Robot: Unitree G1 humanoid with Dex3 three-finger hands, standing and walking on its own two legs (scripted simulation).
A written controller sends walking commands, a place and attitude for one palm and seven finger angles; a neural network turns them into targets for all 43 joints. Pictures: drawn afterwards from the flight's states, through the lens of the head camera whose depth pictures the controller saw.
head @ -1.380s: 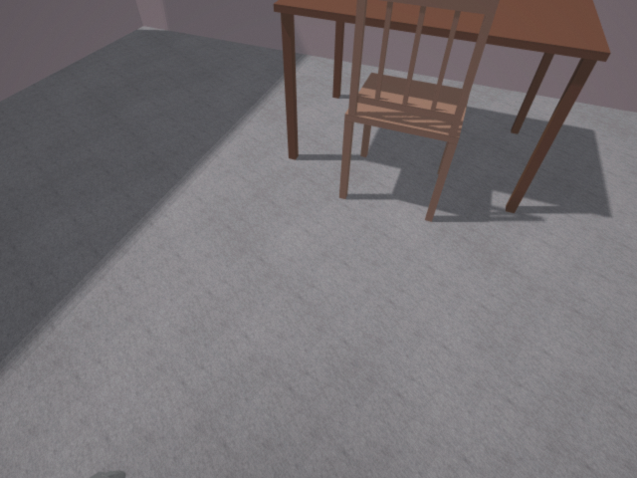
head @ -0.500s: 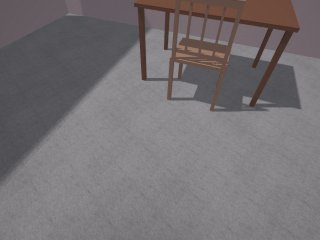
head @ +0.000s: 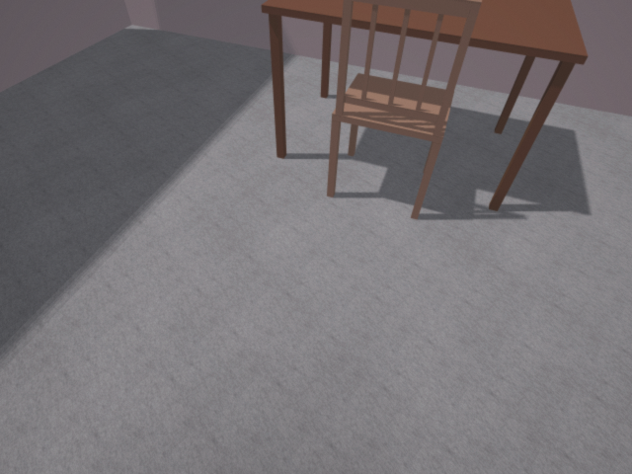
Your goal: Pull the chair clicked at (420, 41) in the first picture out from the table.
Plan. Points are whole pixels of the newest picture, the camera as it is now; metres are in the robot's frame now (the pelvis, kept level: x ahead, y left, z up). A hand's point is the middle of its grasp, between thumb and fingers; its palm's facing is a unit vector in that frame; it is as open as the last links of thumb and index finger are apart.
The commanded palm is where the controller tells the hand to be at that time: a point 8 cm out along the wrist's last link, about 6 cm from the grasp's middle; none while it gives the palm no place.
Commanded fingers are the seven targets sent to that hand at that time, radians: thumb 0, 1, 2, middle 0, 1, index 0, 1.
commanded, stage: look at it before walking up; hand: left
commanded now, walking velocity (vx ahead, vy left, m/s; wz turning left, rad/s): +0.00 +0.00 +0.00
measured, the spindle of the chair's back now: (398, 60) +1.40 -0.21 -0.08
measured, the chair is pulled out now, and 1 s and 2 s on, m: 0.00 0.00 0.00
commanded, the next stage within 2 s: walk to a spot facing it in 0.06 s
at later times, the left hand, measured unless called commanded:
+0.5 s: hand out of the picture +0.04 +0.18 -0.19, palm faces -0.04 -0.98 -0.20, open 7.4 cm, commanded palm none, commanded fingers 0.00 0.90 0.90 -0.20 -0.30 -0.20 -0.30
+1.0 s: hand (200, 373) +0.31 +0.22 -0.18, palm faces -0.21 -0.96 -0.18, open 7.4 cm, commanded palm none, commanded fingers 0.00 0.90 0.90 -0.20 -0.30 -0.20 -0.30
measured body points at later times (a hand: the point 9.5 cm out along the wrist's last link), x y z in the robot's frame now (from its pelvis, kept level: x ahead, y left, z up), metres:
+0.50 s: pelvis +0.06 -0.01 -0.02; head +0.06 -0.01 +0.43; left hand +0.04 +0.23 -0.18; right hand +0.03 -0.26 -0.18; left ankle -0.01 +0.13 -0.74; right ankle +0.00 -0.12 -0.74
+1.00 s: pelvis +0.23 +0.04 -0.01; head +0.25 +0.06 +0.44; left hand +0.32 +0.27 -0.17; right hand +0.23 -0.21 -0.14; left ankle +0.24 +0.12 -0.74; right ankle +0.21 -0.09 -0.65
